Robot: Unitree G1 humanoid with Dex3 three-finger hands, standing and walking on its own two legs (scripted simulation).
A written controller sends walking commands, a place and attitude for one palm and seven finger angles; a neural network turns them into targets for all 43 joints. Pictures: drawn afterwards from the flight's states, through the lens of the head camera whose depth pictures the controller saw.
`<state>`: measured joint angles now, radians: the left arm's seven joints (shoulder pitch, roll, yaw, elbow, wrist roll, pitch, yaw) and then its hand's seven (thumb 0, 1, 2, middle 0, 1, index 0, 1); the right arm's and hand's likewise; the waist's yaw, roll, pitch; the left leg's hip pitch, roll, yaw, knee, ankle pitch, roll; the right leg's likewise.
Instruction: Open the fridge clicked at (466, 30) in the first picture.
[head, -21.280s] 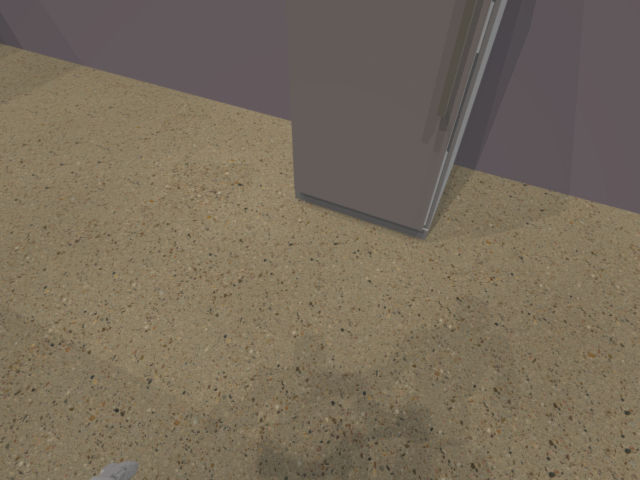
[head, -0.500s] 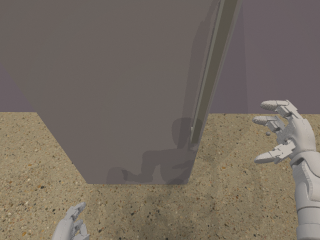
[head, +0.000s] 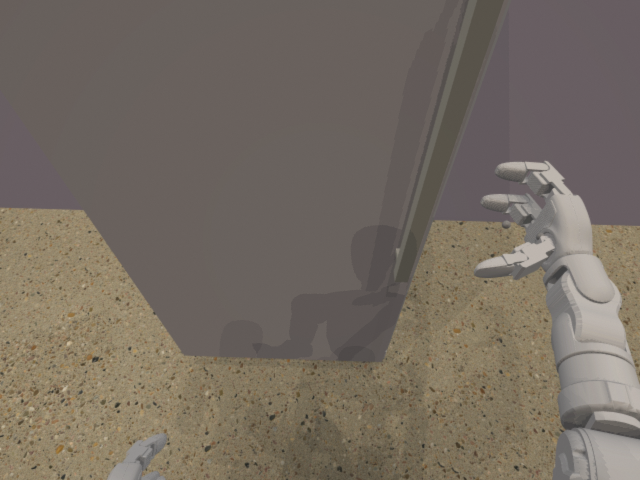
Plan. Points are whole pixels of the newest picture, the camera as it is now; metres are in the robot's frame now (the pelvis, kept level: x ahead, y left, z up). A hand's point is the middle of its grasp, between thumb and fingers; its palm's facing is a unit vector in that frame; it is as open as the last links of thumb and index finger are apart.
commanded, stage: move the hooked fingers beside the handle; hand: right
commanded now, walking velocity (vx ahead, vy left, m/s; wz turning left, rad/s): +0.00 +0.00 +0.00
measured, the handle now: (430, 161) +0.50 -0.08 +0.14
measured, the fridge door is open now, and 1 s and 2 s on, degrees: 0 0 0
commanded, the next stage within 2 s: feel for the door with the fingertips in 1.08 s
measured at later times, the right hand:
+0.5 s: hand (481, 201) +0.46 -0.15 +0.11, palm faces -0.05 +1.00 +0.01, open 14.0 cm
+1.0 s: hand (486, 209) +0.45 -0.16 +0.10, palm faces -0.03 +1.00 +0.02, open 14.0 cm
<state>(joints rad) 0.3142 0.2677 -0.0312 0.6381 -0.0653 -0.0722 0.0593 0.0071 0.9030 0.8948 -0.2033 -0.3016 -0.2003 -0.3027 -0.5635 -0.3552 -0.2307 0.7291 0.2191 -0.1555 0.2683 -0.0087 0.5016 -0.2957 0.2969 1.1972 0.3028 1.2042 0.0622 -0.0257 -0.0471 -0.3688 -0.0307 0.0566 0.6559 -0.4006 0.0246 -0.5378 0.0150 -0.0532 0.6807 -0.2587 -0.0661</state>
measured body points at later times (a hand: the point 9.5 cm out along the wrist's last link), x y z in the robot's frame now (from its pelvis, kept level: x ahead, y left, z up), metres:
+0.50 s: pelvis +0.01 +0.02 -0.01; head +0.06 +0.03 +0.44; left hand +0.03 +0.30 -0.12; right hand +0.46 -0.21 +0.11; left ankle -0.04 +0.10 -0.72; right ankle +0.05 -0.07 -0.72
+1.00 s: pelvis +0.00 +0.01 -0.01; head +0.05 +0.01 +0.44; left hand +0.08 +0.28 -0.12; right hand +0.45 -0.22 +0.10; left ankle -0.04 +0.10 -0.72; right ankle +0.05 -0.07 -0.72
